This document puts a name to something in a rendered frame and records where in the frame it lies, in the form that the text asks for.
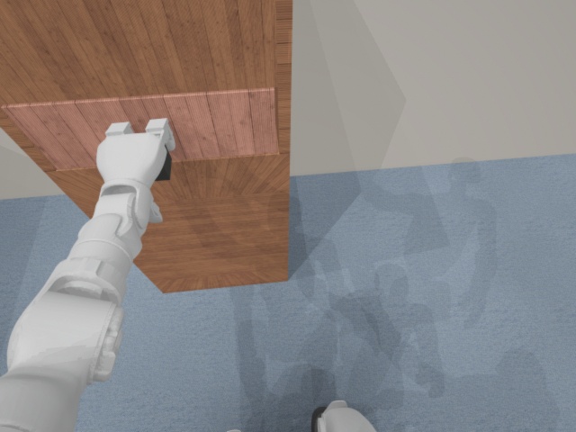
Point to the robot right thigh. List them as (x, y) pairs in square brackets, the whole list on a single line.
[(344, 420)]

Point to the right robot shin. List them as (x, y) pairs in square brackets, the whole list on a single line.
[(336, 404)]

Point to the drawer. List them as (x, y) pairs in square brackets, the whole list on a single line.
[(204, 124)]

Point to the left robot forearm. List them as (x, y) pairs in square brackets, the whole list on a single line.
[(99, 262)]

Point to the cabinet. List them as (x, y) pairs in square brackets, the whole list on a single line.
[(225, 219)]

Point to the robot left hand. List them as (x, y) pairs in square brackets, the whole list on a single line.
[(136, 156)]

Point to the left robot upper arm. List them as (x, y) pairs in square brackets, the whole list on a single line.
[(67, 343)]

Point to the handle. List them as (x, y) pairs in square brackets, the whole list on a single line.
[(166, 169)]

